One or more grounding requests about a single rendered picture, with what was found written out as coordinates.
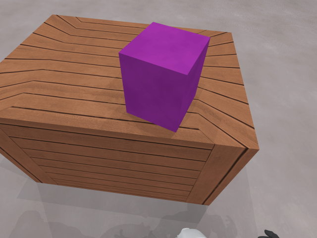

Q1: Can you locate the pedestal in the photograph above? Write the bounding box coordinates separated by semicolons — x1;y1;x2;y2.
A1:
0;14;259;206

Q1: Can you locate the carton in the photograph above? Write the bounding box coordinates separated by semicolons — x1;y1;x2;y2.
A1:
119;22;210;132

